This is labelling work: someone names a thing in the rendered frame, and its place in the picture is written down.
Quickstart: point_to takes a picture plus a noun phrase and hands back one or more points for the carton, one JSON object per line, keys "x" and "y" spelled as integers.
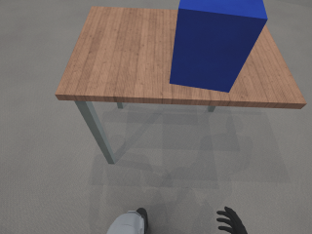
{"x": 213, "y": 39}

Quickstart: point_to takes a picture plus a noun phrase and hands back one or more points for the right robot hand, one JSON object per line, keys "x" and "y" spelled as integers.
{"x": 235, "y": 222}

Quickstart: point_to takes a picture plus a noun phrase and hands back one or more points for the robot left shin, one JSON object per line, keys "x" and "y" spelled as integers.
{"x": 133, "y": 212}

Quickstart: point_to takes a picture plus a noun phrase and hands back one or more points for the robot left thigh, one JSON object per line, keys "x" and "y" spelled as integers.
{"x": 129, "y": 223}

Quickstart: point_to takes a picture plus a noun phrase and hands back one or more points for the table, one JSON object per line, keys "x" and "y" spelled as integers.
{"x": 125, "y": 55}

